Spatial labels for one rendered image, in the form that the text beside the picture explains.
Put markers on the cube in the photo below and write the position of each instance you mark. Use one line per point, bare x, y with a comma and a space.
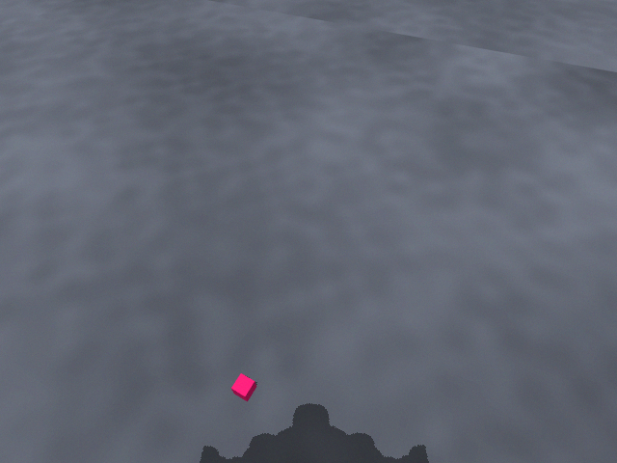
244, 387

